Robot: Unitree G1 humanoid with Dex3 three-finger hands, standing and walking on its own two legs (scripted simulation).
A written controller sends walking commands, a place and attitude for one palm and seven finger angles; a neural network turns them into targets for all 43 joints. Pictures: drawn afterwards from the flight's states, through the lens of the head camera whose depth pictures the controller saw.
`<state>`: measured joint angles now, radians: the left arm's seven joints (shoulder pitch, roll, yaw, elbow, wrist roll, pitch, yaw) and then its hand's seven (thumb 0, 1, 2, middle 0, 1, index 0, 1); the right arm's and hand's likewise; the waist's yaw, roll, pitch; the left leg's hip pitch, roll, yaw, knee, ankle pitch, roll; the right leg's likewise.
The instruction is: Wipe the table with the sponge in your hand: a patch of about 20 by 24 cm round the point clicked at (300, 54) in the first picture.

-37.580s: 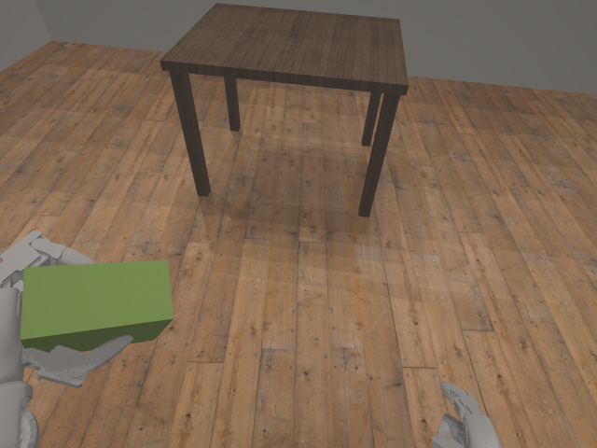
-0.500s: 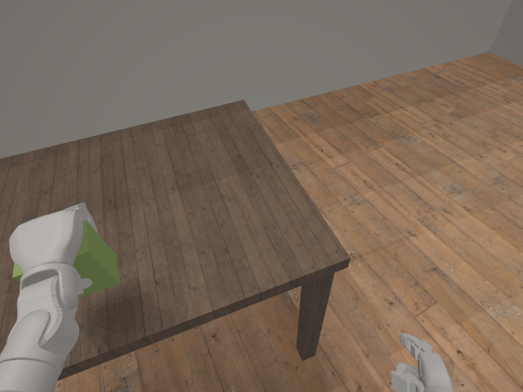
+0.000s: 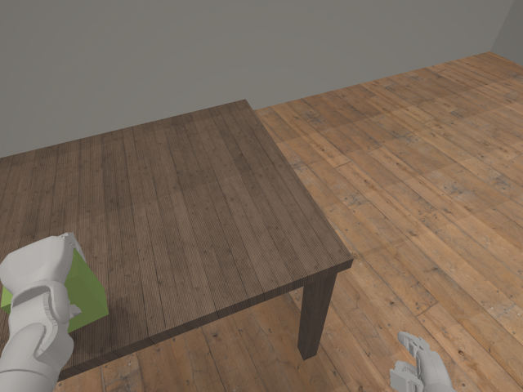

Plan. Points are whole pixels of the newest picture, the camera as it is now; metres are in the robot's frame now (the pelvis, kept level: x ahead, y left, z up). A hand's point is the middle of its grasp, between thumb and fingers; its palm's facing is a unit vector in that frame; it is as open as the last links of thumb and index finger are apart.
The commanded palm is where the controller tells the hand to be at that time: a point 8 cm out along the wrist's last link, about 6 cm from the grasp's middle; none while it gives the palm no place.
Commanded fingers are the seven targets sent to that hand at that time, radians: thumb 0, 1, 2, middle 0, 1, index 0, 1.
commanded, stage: lower the sponge onto the table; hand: left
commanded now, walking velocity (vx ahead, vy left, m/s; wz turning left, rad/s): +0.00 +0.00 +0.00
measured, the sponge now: (65, 302) +0.23 +0.37 -0.01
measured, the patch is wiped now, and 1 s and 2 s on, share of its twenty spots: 0.00 0.00 0.20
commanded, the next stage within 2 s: wipe forward along the first lane in 0.52 s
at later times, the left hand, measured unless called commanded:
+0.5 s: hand (78, 299) +0.23 +0.34 +0.00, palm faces -0.17 -0.08 -0.98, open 9.9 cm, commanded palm +0.23 +0.32 +0.07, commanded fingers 0.00 0.10 1.30 -1.20 -1.60 -1.20 -1.60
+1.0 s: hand (84, 274) +0.28 +0.35 +0.00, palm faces -0.15 -0.02 -0.99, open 9.9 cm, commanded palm +0.28 +0.35 +0.05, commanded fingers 0.00 0.10 1.30 -1.20 -1.60 -1.20 -1.60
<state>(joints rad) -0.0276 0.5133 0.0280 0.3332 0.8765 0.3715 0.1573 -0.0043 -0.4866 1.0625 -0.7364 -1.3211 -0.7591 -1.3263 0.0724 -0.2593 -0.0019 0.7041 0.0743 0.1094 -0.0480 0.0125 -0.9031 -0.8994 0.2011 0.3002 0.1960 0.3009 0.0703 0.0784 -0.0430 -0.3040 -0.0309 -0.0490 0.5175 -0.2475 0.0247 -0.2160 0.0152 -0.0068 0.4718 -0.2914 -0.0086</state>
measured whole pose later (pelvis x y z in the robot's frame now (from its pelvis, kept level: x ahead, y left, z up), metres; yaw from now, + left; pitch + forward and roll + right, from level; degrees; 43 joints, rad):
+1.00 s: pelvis +0.00 -0.01 -0.01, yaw +0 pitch +6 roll -1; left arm -0.20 0.53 0.04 0.62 0.97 0.19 0.22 0.00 -0.49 1.08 -0.74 -1.33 -0.76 -1.34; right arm 0.14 -0.27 -0.03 0.73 0.06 0.10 -0.06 0.01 -0.90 -0.90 0.20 0.30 0.20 0.30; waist 0.04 0.05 -0.05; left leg -0.43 -0.01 -0.07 0.61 -0.28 0.01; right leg -0.33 0.04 -0.02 0.55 -0.32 -0.02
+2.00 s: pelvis -0.04 +0.00 -0.04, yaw -1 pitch +17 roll -4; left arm -0.79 0.77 0.10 1.23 1.09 0.02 0.26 0.01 -0.54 1.10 -0.77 -1.31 -0.79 -1.32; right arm 0.30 -0.29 0.00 0.74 0.05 0.09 -0.03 0.01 -0.90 -0.90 0.20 0.30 0.20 0.30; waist -0.07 0.04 -0.12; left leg -0.86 0.00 -0.08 0.87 -0.32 0.02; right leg -0.75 0.06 -0.04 0.79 -0.34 -0.01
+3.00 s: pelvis +0.01 +0.02 -0.03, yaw -2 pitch +18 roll -4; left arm -0.80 0.63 0.04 1.16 1.07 0.10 0.27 0.00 -0.52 1.10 -0.74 -1.35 -0.75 -1.36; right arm 0.27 -0.26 -0.02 0.76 0.03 0.14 0.00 0.00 -0.90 -0.90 0.20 0.30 0.20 0.30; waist -0.08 0.05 -0.13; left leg -0.74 -0.01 -0.05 0.77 -0.35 0.05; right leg -0.61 0.04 -0.01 0.65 -0.35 0.01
